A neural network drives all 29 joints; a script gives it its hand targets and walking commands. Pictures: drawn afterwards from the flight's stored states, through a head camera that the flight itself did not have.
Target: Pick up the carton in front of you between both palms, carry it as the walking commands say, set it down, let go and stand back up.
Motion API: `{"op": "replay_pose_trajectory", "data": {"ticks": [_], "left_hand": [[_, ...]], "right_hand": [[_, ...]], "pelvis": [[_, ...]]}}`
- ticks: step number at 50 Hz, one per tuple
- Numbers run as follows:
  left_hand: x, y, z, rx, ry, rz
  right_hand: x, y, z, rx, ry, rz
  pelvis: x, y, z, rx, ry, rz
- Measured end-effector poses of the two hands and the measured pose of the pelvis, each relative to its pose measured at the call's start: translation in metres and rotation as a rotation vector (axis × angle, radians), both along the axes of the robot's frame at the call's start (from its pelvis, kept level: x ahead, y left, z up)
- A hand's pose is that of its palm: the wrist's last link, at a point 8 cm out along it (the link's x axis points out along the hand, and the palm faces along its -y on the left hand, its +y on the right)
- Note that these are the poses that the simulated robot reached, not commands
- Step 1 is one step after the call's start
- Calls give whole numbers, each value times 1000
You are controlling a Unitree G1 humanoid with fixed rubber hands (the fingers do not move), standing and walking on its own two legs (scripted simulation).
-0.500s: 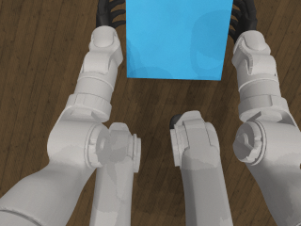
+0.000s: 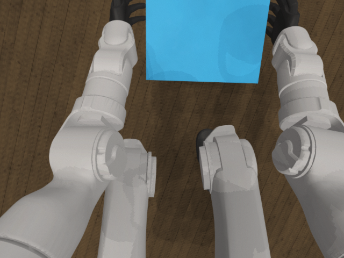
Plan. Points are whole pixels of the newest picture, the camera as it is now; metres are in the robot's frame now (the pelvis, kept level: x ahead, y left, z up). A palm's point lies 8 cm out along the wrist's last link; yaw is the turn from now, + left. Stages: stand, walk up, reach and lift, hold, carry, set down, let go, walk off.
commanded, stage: set down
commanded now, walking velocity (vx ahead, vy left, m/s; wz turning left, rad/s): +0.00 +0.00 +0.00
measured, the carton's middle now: (197, 33) +0.52 -0.12 -0.25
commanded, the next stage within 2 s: let go in 1.70 s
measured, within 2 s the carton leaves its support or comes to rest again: rests again in 0.08 s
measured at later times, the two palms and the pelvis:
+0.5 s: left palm (116, 37) +0.52 +0.06 -0.20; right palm (280, 48) +0.45 -0.28 -0.21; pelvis +0.00 +0.00 -0.01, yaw +0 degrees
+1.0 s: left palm (99, 12) +0.53 +0.05 -0.08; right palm (342, 26) +0.46 -0.32 -0.09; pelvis -0.01 -0.01 +0.04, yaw -1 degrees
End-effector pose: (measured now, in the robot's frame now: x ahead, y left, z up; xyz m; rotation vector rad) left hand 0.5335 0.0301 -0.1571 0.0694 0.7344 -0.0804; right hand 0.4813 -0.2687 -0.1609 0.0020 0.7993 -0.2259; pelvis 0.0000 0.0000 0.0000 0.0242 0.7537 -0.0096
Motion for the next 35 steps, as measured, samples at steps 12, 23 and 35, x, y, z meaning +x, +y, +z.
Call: {"op": "replay_pose_trajectory", "data": {"ticks": [12,23,35], "left_hand": [[6,6,-15,-7,-2,-14],[-4,16,-34,40,0,-73],[-14,43,-34,55,-38,-18]], "right_hand": [[9,0,-15,9,-9,-6],[-12,-6,-37,-7,11,-36],[-30,-52,-34,-37,-73,-119]], "pelvis": [[9,-2,-2,4,18,2],[7,-3,-5,0,-5,-3],[-15,-5,-14,1,-121,-13]]}}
